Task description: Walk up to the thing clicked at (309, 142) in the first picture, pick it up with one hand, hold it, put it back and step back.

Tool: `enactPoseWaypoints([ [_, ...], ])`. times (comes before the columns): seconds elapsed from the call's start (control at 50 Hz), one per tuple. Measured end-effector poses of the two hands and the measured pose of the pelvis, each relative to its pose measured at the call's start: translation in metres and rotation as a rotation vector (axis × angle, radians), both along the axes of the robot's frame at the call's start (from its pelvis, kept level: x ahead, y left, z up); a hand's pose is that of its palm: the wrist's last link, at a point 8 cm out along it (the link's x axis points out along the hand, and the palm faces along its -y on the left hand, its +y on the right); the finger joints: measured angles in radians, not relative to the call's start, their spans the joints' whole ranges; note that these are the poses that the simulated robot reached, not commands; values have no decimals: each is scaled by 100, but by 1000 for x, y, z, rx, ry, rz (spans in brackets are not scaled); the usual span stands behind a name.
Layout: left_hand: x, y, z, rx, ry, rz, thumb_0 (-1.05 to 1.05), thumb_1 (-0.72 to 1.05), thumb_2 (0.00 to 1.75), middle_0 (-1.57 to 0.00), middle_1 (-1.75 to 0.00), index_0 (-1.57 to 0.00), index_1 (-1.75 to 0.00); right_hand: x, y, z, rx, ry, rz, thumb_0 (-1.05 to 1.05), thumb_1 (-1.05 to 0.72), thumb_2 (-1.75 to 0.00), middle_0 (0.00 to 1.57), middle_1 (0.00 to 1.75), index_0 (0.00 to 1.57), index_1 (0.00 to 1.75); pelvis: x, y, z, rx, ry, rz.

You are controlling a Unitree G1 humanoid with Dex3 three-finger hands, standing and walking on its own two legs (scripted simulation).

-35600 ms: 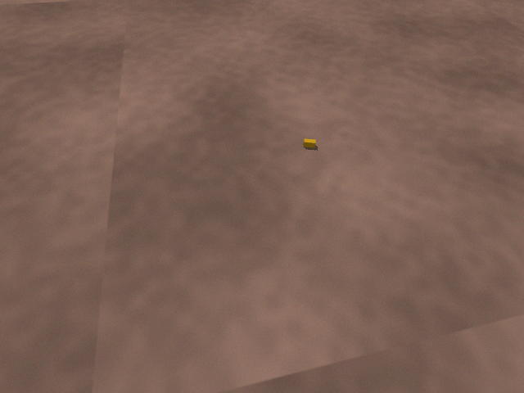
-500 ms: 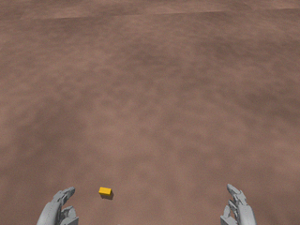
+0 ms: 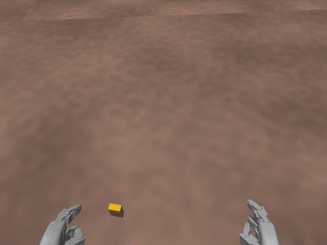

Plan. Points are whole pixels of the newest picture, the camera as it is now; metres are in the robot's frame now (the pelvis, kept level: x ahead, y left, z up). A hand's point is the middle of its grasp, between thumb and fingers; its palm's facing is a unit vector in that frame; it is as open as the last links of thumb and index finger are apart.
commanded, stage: home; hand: left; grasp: from above
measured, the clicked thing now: (115, 208) +0.44 +0.24 -0.70
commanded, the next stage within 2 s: stand in 0.66 s
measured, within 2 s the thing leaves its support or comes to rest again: neither
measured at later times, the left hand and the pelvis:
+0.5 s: hand (83, 238) +0.17 +0.18 -0.05, palm faces +0.04 -0.98 -0.20, open 7.4 cm; pelvis +0.01 +0.00 +0.00, yaw +0 degrees
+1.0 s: hand out of the picture +0.13 +0.23 -0.10, palm faces +0.00 -0.94 -0.34, open 7.4 cm; pelvis -0.01 +0.00 +0.03, yaw -1 degrees
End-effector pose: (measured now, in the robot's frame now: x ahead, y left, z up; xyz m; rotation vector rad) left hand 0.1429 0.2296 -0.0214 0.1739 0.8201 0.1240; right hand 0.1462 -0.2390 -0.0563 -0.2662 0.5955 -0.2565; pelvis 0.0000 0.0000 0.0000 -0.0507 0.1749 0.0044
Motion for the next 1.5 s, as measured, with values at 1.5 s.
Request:
enactPoseWaypoints([
  [1.5, -124, 52, -41, 118, 437, 80, 1, 91, 90, -21, -30, -21, -30, -117, -26, -12, 93, 624, -68, 0, -90, -90, 20, 30, 21, 30, -21, 6, 62, 50, -254, -27],
])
